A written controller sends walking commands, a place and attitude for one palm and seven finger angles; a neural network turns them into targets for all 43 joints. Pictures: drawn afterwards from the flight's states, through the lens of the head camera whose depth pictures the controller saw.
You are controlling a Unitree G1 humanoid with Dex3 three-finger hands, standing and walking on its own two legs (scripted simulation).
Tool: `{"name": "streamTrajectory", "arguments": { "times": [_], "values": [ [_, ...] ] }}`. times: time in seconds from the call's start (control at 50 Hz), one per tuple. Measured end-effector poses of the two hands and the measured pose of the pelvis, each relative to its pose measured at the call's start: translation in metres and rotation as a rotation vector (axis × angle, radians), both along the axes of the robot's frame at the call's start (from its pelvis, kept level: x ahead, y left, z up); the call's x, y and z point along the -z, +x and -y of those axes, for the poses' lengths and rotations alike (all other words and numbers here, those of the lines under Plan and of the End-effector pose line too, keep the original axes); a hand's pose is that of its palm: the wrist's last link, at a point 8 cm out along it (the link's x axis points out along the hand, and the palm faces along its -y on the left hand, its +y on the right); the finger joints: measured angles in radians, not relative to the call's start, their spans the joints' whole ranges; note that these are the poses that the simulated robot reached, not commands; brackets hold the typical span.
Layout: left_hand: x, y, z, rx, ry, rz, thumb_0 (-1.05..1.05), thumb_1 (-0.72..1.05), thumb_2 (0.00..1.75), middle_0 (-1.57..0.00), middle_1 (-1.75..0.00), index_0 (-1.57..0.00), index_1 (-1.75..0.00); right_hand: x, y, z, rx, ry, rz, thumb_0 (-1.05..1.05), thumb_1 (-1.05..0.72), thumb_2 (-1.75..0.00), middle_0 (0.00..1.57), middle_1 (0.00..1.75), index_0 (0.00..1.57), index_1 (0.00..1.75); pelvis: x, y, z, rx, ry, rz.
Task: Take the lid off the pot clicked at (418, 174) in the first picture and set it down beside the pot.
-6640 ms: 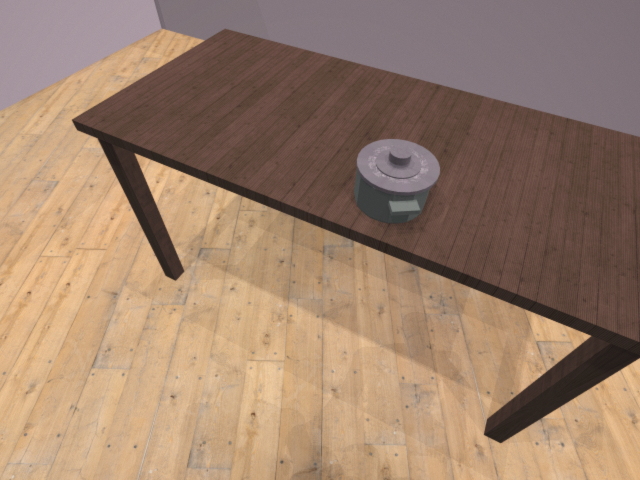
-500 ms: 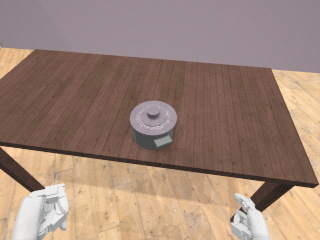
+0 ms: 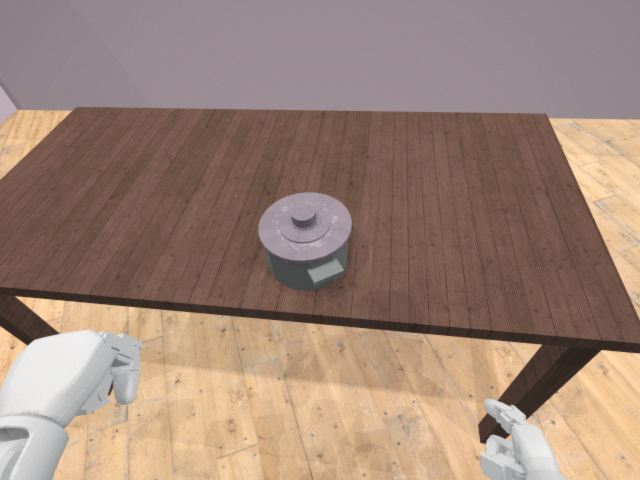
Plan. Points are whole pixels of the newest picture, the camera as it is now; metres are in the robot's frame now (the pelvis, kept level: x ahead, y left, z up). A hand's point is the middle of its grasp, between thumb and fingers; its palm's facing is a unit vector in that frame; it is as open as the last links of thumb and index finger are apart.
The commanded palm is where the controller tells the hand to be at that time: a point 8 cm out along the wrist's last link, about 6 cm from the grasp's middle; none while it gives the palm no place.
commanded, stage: reach forward and open the fingers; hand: left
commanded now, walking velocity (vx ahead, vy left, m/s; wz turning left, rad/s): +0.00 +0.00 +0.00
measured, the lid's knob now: (303, 215) +0.50 +0.10 +0.03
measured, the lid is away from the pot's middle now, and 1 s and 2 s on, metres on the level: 0.01 0.01 0.01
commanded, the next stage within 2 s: move the open hand above the knob in 0.86 s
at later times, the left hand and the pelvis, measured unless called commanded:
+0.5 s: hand (119, 360) +0.21 +0.25 +0.08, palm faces -0.28 -0.07 -0.96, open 7.1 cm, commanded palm +0.21 +0.25 +0.15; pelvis -0.02 -0.01 +0.01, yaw +1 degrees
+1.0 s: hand (136, 316) +0.26 +0.25 +0.09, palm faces -0.25 -0.06 -0.97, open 10.2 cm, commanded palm +0.26 +0.25 +0.16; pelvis -0.02 +0.01 +0.01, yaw +1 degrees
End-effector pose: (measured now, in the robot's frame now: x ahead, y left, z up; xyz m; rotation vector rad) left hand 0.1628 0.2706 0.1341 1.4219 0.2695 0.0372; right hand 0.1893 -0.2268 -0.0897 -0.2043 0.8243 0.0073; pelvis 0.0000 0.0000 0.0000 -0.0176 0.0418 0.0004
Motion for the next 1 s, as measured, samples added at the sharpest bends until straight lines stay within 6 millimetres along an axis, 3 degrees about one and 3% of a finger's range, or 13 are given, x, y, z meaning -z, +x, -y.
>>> {"name": "streamTrajectory", "arguments": {
  "times": [0.16,0.66,1.0],
  "values": [
    [-0.001,0.017,0.006,0.115,0.041,-0.183,0.01,0.55,1.01,-1.15,-1.09,-1.15,-1.10,-0.002,0.004,0.008,0.011,-0.015,0.027,0.02,-0.91,-0.90,0.20,0.30,0.20,0.30,-0.003,-0.005,0.006,-0.022,0.005,0.014],
    [-0.011,0.056,0.012,0.221,0.039,-0.108,0.01,-0.12,1.19,-0.85,-0.22,-0.85,-0.23,-0.003,-0.016,-0.012,-0.024,0.024,-0.017,0.01,-0.91,-0.90,0.20,0.30,0.20,0.30,-0.007,-0.023,0.001,-0.021,0.009,0.043],
    [-0.018,0.090,0.014,0.223,0.047,-0.088,0.00,-0.23,1.24,-0.81,-0.08,-0.81,-0.09,-0.003,-0.021,-0.016,-0.017,0.032,-0.036,0.01,-0.91,-0.90,0.20,0.30,0.20,0.30,-0.008,-0.025,-0.007,-0.020,0.009,0.040]
  ]
}}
